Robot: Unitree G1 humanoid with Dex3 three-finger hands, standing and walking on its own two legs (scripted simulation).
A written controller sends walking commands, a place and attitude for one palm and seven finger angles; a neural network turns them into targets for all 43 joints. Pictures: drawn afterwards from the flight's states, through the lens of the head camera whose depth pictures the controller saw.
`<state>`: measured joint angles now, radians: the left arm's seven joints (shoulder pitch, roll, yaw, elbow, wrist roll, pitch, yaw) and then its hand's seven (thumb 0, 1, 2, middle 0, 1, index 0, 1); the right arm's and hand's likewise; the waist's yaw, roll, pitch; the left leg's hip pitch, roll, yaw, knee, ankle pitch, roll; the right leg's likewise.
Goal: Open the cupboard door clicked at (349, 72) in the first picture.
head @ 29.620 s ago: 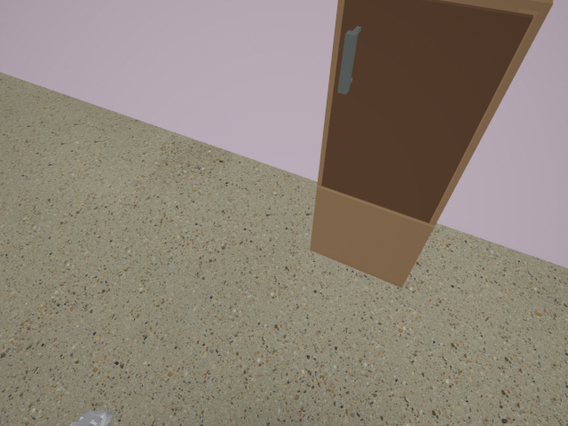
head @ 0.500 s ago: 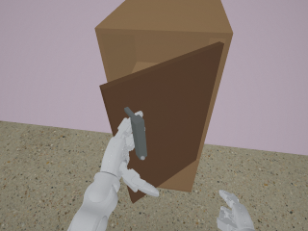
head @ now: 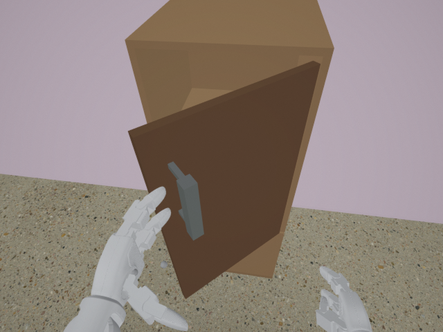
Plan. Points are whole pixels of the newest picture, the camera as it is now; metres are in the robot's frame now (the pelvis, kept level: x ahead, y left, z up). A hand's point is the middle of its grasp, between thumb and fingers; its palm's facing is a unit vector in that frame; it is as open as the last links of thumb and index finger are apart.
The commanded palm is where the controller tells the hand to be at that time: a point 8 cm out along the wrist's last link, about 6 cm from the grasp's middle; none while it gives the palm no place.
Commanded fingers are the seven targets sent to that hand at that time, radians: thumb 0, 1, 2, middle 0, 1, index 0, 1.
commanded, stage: slide the hand sideways off the handle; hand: left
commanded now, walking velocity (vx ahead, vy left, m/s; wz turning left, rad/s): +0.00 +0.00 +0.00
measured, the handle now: (185, 201) +0.30 +0.09 +0.12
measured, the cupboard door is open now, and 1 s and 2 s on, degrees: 44 44 44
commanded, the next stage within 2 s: draw the hand back to the body in 0.38 s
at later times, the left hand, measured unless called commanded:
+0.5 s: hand (133, 293) +0.15 +0.13 +0.12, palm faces -0.07 -1.00 -0.03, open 16.3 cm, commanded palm +0.12 +0.19 +0.12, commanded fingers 0.00 -0.50 0.30 -0.15 -0.30 -0.15 -0.30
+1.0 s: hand (89, 280) +0.15 +0.19 +0.14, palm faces -0.04 -0.99 -0.09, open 16.2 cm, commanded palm +0.12 +0.25 +0.15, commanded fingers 0.00 -0.25 0.41 -0.16 -0.30 -0.16 -0.30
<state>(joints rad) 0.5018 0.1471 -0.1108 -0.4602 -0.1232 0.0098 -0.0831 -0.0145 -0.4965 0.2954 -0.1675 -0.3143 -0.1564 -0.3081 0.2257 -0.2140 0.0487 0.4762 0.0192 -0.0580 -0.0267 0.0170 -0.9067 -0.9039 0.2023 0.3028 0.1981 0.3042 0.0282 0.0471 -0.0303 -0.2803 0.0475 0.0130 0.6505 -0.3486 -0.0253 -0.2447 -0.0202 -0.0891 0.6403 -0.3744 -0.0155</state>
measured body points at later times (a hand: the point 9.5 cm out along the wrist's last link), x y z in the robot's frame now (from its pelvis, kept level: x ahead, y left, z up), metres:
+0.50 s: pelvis -0.01 +0.01 -0.01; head -0.02 -0.01 +0.44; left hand +0.15 +0.19 +0.12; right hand +0.19 -0.21 -0.06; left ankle +0.00 +0.14 -0.72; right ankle -0.02 -0.10 -0.72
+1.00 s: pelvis -0.01 +0.02 +0.00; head -0.04 +0.01 +0.45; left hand +0.15 +0.24 +0.14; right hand +0.19 -0.19 -0.05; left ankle +0.00 +0.14 -0.72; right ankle -0.02 -0.10 -0.72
